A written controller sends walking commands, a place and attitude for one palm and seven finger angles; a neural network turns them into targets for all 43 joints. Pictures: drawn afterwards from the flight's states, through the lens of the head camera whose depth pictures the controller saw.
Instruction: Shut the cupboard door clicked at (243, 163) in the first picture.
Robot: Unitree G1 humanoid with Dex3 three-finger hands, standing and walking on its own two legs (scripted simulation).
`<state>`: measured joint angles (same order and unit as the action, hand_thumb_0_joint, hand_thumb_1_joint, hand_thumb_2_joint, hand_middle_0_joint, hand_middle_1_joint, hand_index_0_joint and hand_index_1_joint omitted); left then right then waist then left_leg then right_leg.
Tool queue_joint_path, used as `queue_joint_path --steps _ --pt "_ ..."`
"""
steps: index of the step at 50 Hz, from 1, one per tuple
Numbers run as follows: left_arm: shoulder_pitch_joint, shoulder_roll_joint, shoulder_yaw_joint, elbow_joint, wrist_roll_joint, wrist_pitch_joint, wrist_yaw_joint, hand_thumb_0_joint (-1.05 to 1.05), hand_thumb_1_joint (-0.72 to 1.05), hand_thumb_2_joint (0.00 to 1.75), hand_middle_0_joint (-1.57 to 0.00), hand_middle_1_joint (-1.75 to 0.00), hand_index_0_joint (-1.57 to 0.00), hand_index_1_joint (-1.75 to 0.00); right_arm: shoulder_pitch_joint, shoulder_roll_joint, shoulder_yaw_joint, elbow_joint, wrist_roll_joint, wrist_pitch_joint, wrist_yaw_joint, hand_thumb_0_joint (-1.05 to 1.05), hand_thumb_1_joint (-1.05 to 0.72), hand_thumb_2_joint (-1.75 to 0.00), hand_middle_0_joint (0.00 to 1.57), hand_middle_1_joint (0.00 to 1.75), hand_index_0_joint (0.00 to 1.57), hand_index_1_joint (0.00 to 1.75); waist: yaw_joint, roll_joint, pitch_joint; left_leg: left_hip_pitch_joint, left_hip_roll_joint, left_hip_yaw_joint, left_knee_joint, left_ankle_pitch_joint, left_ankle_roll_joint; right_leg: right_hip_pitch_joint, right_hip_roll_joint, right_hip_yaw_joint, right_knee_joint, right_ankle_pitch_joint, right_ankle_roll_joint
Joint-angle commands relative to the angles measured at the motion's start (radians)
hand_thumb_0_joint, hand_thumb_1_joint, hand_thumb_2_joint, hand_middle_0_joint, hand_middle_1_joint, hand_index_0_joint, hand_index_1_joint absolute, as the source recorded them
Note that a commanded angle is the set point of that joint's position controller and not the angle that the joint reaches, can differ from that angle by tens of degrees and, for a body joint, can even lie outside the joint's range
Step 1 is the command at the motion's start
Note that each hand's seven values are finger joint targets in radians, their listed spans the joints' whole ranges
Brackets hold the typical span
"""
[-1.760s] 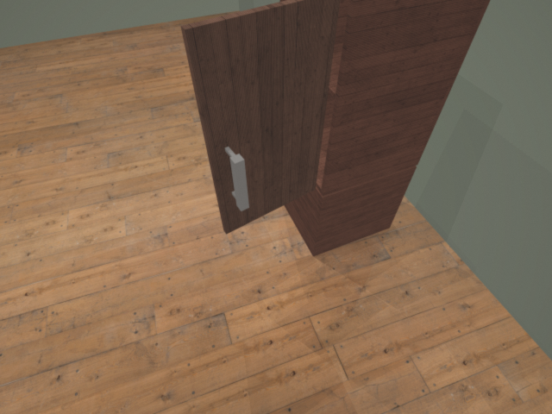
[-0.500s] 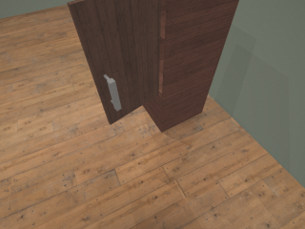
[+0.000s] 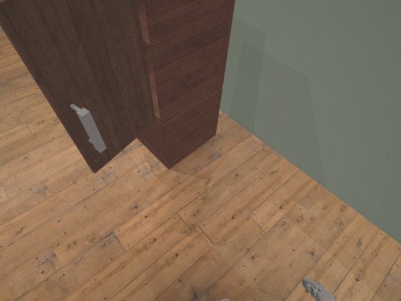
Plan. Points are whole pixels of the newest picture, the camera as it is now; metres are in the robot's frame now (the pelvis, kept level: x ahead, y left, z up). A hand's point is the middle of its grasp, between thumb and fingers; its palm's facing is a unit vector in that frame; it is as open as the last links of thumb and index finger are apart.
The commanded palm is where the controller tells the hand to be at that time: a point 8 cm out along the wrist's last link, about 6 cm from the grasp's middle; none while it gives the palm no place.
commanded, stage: walk to a spot facing it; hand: left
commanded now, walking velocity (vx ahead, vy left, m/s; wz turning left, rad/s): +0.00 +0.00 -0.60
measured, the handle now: (88, 128) +0.55 +0.39 -0.10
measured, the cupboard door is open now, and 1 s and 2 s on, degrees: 100 100 100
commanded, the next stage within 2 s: turn to face it in 1.64 s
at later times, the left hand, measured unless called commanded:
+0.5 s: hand (141, 293) +0.15 +0.14 -0.16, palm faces -0.33 -0.91 -0.24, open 7.4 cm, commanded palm none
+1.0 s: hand (214, 250) +0.25 -0.01 -0.15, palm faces -0.61 -0.76 -0.23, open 7.4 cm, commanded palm none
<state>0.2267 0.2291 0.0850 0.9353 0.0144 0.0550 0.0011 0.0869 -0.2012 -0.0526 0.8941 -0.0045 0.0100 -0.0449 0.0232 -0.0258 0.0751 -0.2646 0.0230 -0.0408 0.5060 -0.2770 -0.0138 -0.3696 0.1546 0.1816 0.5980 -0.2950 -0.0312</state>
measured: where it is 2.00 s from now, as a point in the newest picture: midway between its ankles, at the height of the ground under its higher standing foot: (295, 277)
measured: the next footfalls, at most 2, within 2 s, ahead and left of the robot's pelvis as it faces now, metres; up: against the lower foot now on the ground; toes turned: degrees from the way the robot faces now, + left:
right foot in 0.26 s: +0.04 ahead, -0.15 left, +0.00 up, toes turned -12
left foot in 0.52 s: +0.09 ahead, +0.08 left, +0.00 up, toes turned -18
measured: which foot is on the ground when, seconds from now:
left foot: down 0.00-0.26, up 0.28-0.50, down 0.52-0.82, up 0.84-1.00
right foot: up 0.00-0.24, down 0.26-0.52, up 0.54-0.82, down 0.84-1.00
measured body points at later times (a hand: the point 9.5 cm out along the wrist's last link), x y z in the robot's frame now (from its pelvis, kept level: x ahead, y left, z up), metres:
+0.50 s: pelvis +0.00 -0.02 +0.00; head +0.05 -0.04 +0.44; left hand +0.17 +0.19 -0.15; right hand -0.02 -0.31 -0.13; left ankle +0.04 +0.10 -0.72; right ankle +0.00 -0.15 -0.73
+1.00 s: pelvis +0.06 -0.12 +0.00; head +0.09 -0.15 +0.45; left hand +0.28 +0.03 -0.14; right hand -0.08 -0.34 -0.14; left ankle +0.15 +0.00 -0.68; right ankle -0.01 -0.19 -0.73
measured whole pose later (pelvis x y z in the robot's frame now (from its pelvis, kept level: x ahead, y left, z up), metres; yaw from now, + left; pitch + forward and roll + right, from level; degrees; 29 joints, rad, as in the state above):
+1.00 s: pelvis +0.06 -0.12 +0.00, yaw -38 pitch +1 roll +0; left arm 0.18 0.22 0.06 0.93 0.02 -0.02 -0.02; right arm 0.25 -0.24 -0.06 0.96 -0.03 0.02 0.01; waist -0.03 0.01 0.08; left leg -0.48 0.12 0.07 0.98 -0.41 -0.06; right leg -0.26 0.02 -0.02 0.53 -0.29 -0.04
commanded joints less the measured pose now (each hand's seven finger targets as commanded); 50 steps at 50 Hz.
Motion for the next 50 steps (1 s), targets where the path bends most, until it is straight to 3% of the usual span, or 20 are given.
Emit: queue_joint_path --steps 1,5,8,11,13,15,18,22,24,25,26,27,31,36,39,40,41,42,45,50 --pt "-0.075 0.130 0.043 -0.122 0.021 -0.020 -0.023 0.00 0.90 0.90 -0.20 -0.30 -0.20 -0.30 0.108 -0.223 -0.036 -0.053 -0.036 -0.021 -0.015 0.00 -0.90 -0.90 0.20 0.30 0.20 0.30 -0.026 0.191 -0.063 0.091 0.394 -0.303 -0.227 0.304 0.213 -0.216 -0.111 -0.100 0.533 -0.242 0.078" --pt "-0.075 0.085 0.020 -0.130 0.006 -0.011 -0.040 0.00 0.90 0.90 -0.20 -0.30 -0.20 -0.30 0.091 -0.206 -0.032 -0.066 -0.039 -0.021 -0.013 0.00 -0.90 -0.90 0.20 0.30 0.20 0.30 -0.013 0.232 -0.104 0.154 0.268 0.001 -0.095 0.597 0.135 -0.151 -0.153 -0.205 0.394 -0.187 0.083" --pt "-0.103 0.081 0.013 -0.138 0.005 -0.017 -0.047 0.00 0.90 0.90 -0.20 -0.30 -0.20 -0.30 0.139 -0.235 -0.043 -0.051 -0.036 -0.014 -0.003 0.00 -0.90 -0.90 0.20 0.30 0.20 0.30 -0.043 0.253 -0.100 0.132 0.276 0.043 -0.054 0.582 0.113 -0.027 -0.131 -0.274 0.207 -0.147 0.066" --pt "0.015 0.127 0.027 -0.102 0.004 -0.028 -0.045 0.00 0.90 0.90 -0.20 -0.30 -0.20 -0.30 0.106 -0.250 -0.050 -0.065 -0.023 -0.005 0.005 0.00 -0.90 -0.90 0.20 0.30 0.20 0.30 0.022 0.159 -0.116 -0.006 0.239 0.105 0.133 0.394 0.035 0.243 -0.140 -0.266 -0.089 0.121 0.032" --pt "0.131 0.319 0.059 -0.074 0.008 -0.039 -0.014 0.00 0.90 0.90 -0.20 -0.30 -0.20 -0.30 0.051 -0.140 -0.023 -0.133 -0.003 0.004 0.012 0.00 -0.90 -0.90 0.20 0.30 0.20 0.30 0.086 -0.310 -0.150 -0.321 0.031 0.150 0.574 -0.419 -0.057 0.377 -0.555 0.290 -0.240 0.678 -0.182" --pt "0.035 0.281 0.055 -0.106 0.013 -0.026 0.002 0.00 0.90 0.90 -0.20 -0.30 -0.20 -0.30 0.036 -0.157 -0.025 -0.119 -0.004 0.014 0.008 0.00 -0.90 -0.90 0.20 0.30 0.20 0.30 0.044 -0.273 -0.114 -0.336 0.064 0.023 0.681 -0.331 -0.039 0.229 -0.458 0.291 -0.247 0.294 -0.214" --pt "-0.076 0.224 0.035 -0.144 0.018 -0.024 0.012 0.00 0.90 0.90 -0.20 -0.30 -0.20 -0.30 0.089 -0.135 -0.017 -0.083 -0.006 0.014 0.019 0.00 -0.90 -0.90 0.20 0.30 0.20 0.30 -0.018 -0.154 -0.137 -0.192 0.057 0.049 0.525 -0.223 -0.046 0.122 -0.379 0.167 -0.224 0.262 -0.167" --pt "-0.086 0.231 0.034 -0.133 0.017 -0.018 0.004 0.00 0.90 0.90 -0.20 -0.30 -0.20 -0.30 0.153 -0.107 -0.014 -0.056 -0.001 0.009 0.020 0.00 -0.90 -0.90 0.20 0.30 0.20 0.30 -0.038 -0.126 -0.114 -0.036 0.003 0.088 0.209 -0.136 -0.038 0.045 -0.331 0.194 -0.216 0.156 -0.136" --pt "-0.114 0.201 0.028 -0.142 0.006 -0.010 -0.003 0.00 0.90 0.90 -0.20 -0.30 -0.20 -0.30 0.245 -0.132 -0.017 -0.032 -0.006 -0.002 0.013 0.00 -0.90 -0.90 0.20 0.30 0.20 0.30 -0.082 -0.090 -0.118 0.172 0.007 0.082 -0.010 -0.049 -0.025 -0.108 -0.266 0.172 -0.198 -0.119 -0.073" --pt "-0.124 0.145 0.014 -0.165 0.000 -0.004 -0.013 0.00 0.90 0.90 -0.20 -0.30 -0.20 -0.30 0.296 -0.208 -0.030 -0.023 -0.021 -0.012 0.006 0.00 -0.90 -0.90 0.20 0.30 0.20 0.30 -0.105 0.115 -0.101 0.262 0.169 -0.120 -0.190 -0.265 0.033 -0.283 -0.153 0.078 -0.048 -0.327 -0.021" --pt "-0.140 0.104 0.006 -0.199 -0.006 -0.004 -0.026 0.00 0.90 0.90 -0.20 -0.30 -0.20 -0.30 0.331 -0.313 -0.046 -0.030 -0.043 -0.020 -0.001 0.00 -0.90 -0.90 0.20 0.30 0.20 0.30 -0.121 0.379 -0.079 0.219 0.454 -0.469 -0.376 -0.526 0.143 -0.367 -0.049 -0.146 0.287 -0.343 0.041" --pt "-0.199 0.141 0.018 -0.224 0.005 -0.021 -0.041 0.00 0.90 0.90 -0.20 -0.30 -0.20 -0.30 0.300 -0.326 -0.048 -0.041 -0.034 -0.032 -0.006 0.00 -0.90 -0.90 0.20 0.30 0.20 0.30 -0.105 0.240 -0.036 0.107 0.530 -0.527 -0.406 -0.512 0.213 -0.353 -0.161 -0.109 0.406 -0.268 0.041" --pt "-0.167 0.078 0.016 -0.158 0.015 -0.026 -0.076 0.00 0.90 0.90 -0.20 -0.30 -0.20 -0.30 0.212 -0.225 -0.021 -0.038 -0.040 -0.051 0.007 0.00 -0.90 -0.90 0.20 0.30 0.20 0.30 -0.039 0.210 -0.029 0.102 0.303 -0.067 -0.300 -0.150 0.111 -0.277 -0.201 -0.204 0.453 -0.094 0.060" --pt "-0.238 0.046 -0.004 -0.159 0.010 -0.040 -0.084 0.00 0.90 0.90 -0.20 -0.30 -0.20 -0.30 0.322 -0.228 -0.027 0.009 -0.040 -0.056 0.019 0.00 -0.90 -0.90 0.20 0.30 0.20 0.30 -0.091 0.222 -0.050 0.127 0.317 0.099 -0.223 0.062 0.096 -0.096 -0.179 -0.308 0.151 -0.113 0.047" --pt "-0.139 0.068 0.006 -0.115 0.012 -0.049 -0.079 0.00 0.90 0.90 -0.20 -0.30 -0.20 -0.30 0.298 -0.232 -0.029 0.009 -0.037 -0.050 0.023 0.00 -0.90 -0.90 0.20 0.30 0.20 0.30 -0.034 0.187 -0.077 0.046 0.288 0.177 -0.048 0.091 0.049 0.160 -0.130 -0.359 -0.051 -0.031 0.018" --pt "0.004 0.128 0.025 -0.065 0.013 -0.058 -0.070 0.00 0.90 0.90 -0.20 -0.30 -0.20 -0.30 0.261 -0.217 -0.026 -0.006 -0.025 -0.052 0.029 0.00 -0.90 -0.90 0.20 0.30 0.20 0.30 0.042 0.069 -0.128 -0.111 0.237 0.250 0.155 0.111 0.009 0.416 -0.164 -0.285 -0.125 -0.026 -0.022" --pt "0.174 0.272 0.061 -0.020 0.019 -0.070 -0.050 0.00 0.90 0.90 -0.20 -0.30 -0.20 -0.30 0.188 -0.127 -0.006 -0.065 -0.004 -0.053 0.041 0.00 -0.90 -0.90 0.20 0.30 0.20 0.30 0.122 -0.298 -0.185 -0.445 0.096 0.343 0.505 -0.227 -0.051 0.658 -0.472 0.183 -0.270 -0.086 -0.146" --pt "0.248 0.311 0.069 0.003 -0.005 -0.067 -0.029 0.00 0.90 0.90 -0.20 -0.30 -0.20 -0.30 0.059 -0.151 -0.007 -0.117 -0.011 -0.050 0.036 0.00 -0.90 -0.90 0.20 0.30 0.20 0.30 0.167 -0.245 -0.135 -0.561 0.085 0.152 0.669 -0.396 -0.047 0.579 -0.592 0.389 -0.342 0.032 -0.234" --pt "0.017 0.198 0.036 -0.056 0.007 -0.076 -0.006 0.00 0.90 0.90 -0.20 -0.30 -0.20 -0.30 0.081 -0.151 -0.023 -0.072 -0.022 -0.044 0.041 0.00 -0.90 -0.90 0.20 0.30 0.20 0.30 0.028 -0.188 -0.046 -0.449 0.150 0.040 0.633 -0.193 -0.051 0.266 -0.467 0.201 -0.353 -0.108 -0.202" --pt "-0.017 0.187 0.034 -0.044 0.014 -0.098 -0.016 0.00 0.90 0.90 -0.20 -0.30 -0.20 -0.30 0.117 -0.081 -0.017 -0.041 -0.022 -0.044 0.061 0.00 -0.90 -0.90 0.20 0.30 0.20 0.30 -0.023 -0.099 -0.053 -0.183 0.069 0.118 0.274 -0.044 -0.052 0.122 -0.362 0.066 -0.340 -0.018 -0.169"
